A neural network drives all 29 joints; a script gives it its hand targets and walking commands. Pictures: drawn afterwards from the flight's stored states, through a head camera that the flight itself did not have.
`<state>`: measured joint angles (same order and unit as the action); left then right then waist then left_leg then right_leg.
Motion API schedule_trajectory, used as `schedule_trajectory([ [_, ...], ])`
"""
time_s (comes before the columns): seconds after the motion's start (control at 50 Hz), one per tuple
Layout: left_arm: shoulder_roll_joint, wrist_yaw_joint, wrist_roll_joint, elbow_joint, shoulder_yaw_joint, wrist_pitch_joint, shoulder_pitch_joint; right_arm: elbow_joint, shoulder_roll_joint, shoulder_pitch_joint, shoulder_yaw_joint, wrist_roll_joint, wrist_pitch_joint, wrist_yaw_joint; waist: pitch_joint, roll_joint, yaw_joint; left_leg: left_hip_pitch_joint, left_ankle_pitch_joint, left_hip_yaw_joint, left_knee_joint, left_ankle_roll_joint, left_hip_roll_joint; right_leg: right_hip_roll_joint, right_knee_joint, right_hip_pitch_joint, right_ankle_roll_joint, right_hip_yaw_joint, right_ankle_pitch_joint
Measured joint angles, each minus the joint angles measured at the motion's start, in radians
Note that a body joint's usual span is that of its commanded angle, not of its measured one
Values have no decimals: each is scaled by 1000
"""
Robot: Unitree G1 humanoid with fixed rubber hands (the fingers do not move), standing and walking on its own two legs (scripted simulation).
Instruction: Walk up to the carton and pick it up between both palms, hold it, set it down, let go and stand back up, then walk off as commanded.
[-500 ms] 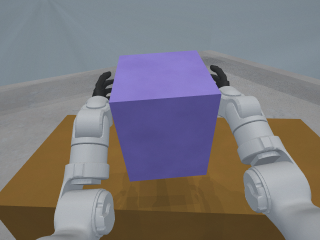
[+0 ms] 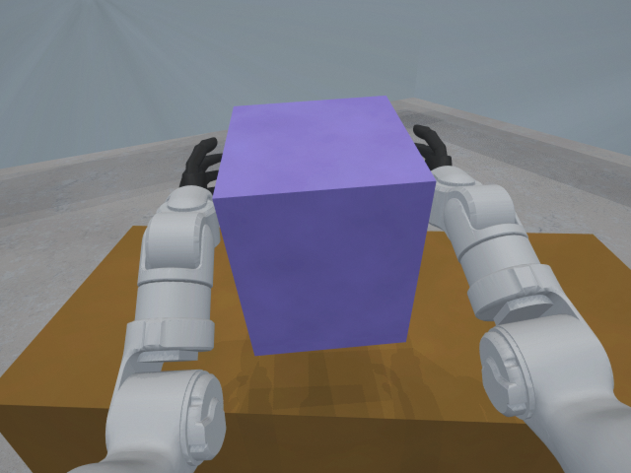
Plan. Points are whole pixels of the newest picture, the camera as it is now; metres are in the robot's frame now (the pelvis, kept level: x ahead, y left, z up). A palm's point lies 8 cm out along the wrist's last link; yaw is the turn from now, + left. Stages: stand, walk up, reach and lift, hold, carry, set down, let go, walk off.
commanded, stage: hold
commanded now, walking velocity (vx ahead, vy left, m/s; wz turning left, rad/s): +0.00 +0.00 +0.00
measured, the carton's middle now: (320, 225) +0.38 +0.00 +0.22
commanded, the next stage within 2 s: none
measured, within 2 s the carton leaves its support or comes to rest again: neither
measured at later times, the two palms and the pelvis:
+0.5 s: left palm (197, 198) +0.36 +0.15 +0.27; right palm (436, 182) +0.37 -0.14 +0.27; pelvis +0.00 +0.00 +0.00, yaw +0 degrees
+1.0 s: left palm (196, 197) +0.36 +0.15 +0.27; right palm (436, 181) +0.37 -0.14 +0.28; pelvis +0.00 +0.00 +0.00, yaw +0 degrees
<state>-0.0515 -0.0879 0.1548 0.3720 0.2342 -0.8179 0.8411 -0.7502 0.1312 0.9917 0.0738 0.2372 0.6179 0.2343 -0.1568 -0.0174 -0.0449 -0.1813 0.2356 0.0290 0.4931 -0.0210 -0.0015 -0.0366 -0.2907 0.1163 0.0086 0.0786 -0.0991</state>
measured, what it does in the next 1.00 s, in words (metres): stands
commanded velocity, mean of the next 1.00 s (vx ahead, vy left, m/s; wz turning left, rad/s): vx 0.00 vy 0.00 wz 0.00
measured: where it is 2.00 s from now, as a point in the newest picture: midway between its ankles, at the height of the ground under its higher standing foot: outside the picture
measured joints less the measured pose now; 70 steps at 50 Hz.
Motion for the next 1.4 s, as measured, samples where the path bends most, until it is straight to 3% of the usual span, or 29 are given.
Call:
schedule_trajectory([
  [1.4,-3,7,1,15,6,-8,16,0,3,8,-1,4,19,5,-1,0,0,0,0,0,0,0,0,0,0,0,0,0,0],
])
